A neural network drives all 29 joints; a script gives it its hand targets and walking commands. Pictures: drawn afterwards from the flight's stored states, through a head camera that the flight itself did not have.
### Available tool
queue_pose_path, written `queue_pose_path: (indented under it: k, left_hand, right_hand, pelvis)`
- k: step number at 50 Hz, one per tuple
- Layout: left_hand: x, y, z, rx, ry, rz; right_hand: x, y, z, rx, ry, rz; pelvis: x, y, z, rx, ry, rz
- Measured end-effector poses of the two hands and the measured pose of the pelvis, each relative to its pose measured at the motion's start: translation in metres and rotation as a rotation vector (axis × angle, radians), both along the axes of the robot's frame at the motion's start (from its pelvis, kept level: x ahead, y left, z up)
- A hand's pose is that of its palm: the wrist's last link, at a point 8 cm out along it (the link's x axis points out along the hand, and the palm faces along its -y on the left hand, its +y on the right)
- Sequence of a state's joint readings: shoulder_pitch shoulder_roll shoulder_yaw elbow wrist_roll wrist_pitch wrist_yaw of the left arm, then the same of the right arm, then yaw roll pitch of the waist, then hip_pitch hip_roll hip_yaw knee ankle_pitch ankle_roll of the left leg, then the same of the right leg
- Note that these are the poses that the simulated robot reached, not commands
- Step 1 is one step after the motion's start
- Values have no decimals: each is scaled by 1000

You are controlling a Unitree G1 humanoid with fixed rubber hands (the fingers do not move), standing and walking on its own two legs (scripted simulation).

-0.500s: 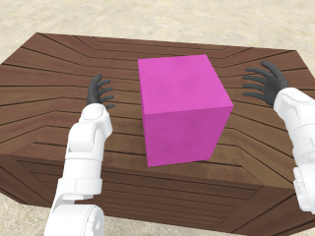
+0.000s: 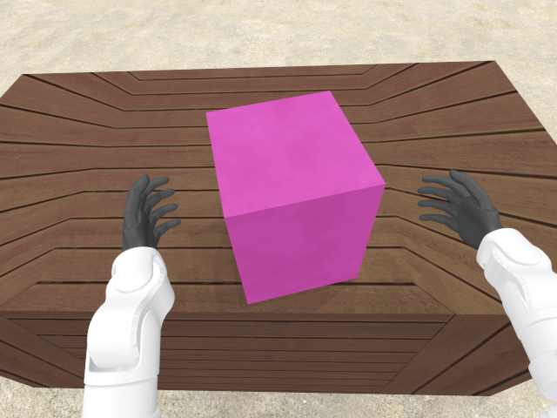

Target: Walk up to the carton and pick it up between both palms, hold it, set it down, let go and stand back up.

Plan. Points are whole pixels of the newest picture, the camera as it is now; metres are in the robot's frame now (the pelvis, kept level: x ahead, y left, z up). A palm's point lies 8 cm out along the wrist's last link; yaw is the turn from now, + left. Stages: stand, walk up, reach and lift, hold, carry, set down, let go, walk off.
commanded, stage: set down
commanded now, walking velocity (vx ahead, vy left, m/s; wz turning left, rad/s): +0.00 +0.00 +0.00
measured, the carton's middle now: (287, 201) +0.46 +0.05 +0.03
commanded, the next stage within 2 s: none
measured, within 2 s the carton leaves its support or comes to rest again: neither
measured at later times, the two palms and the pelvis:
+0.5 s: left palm (157, 311) +0.24 +0.18 +0.06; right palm (504, 290) +0.33 -0.26 +0.04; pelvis +0.01 -0.01 -0.01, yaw +1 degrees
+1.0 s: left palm (176, 353) +0.21 +0.16 +0.01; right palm (526, 331) +0.28 -0.28 +0.02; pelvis +0.00 -0.02 -0.01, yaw +0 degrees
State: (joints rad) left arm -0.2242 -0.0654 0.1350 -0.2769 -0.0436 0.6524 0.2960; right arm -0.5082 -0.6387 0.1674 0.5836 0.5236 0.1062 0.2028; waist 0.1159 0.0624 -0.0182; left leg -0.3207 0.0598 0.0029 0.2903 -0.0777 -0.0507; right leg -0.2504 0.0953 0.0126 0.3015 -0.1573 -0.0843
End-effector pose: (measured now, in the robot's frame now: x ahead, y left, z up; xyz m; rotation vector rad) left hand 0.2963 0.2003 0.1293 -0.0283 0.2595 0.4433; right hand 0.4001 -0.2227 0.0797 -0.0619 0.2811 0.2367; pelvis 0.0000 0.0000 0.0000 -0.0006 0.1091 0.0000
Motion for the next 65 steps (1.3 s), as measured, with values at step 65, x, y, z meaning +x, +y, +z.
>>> queue_pose_path:
  k: [65]
  left_hand:
    - [-90, -17, -116, 43, 98, -47]
  right_hand:
    - [-171, -36, -109, -18, 90, -86]
  pelvis:
    - [5, 5, -10, 15, -47, -23]
